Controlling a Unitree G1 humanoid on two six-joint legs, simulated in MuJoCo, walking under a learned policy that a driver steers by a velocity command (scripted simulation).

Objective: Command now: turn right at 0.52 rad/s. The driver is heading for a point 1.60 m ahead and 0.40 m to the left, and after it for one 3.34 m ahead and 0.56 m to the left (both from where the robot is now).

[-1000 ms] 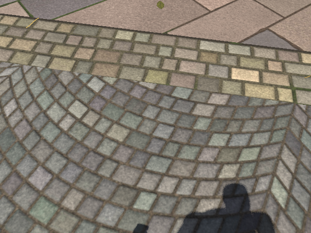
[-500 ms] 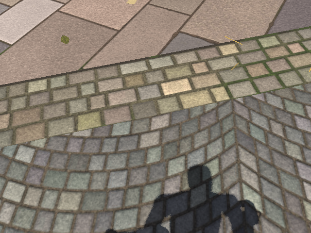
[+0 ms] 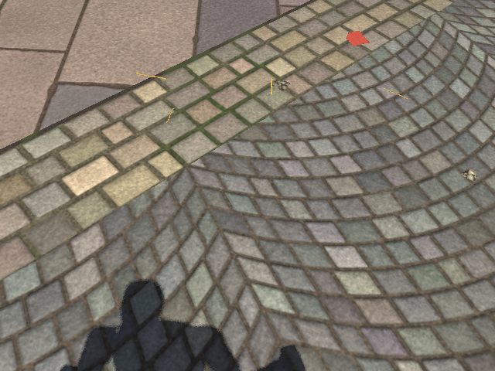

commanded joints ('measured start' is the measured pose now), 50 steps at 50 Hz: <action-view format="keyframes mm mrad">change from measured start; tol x32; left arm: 1 -14 41 2 -65 -2 -8 5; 50 -309 30 -31 -68 29 -113 29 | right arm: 1 52 -175 -57 -24 1 -14 6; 50 236 -220 -118 29 16 -33 50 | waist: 1 -21 215 -106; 11 -46 -183 -157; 31 -37 -59 -104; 34 -60 357 -38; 50 -103 177 -21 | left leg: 1 166 242 -180 -72 414 178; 9 17 222 -113 80 444 109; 12 -197 39 -53 392 -393 -38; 31 -35 -14 3 185 -190 12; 34 142 357 -685 -122 452 221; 42 151 120 -563 -235 -434 194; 50 133 85 -647 -199 -325 207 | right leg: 1 -47 12 -39 -104 -33 -8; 10 507 -111 36 -876 240 -108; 12 417 -413 277 -798 707 -314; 29 380 -339 29 -709 606 -275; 36 -170 -40 -31 7 -164 -43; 50 -211 -37 -28 -388 168 33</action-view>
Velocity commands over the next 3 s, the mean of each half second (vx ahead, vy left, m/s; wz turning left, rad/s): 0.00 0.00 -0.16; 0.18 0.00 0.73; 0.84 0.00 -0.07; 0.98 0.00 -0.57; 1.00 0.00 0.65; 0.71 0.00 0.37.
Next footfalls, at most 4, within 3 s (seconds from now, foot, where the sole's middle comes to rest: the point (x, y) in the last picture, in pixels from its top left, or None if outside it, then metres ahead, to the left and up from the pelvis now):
0.20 right None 0.02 -0.11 -0.78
0.66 left None -0.01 0.08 -0.78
1.20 right None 0.26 -0.01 -0.78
1.60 left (122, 330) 0.56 0.32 -0.78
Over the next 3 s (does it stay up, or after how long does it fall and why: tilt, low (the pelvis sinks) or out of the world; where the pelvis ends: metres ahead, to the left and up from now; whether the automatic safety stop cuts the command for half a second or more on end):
stays up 1.65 0.37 -0.03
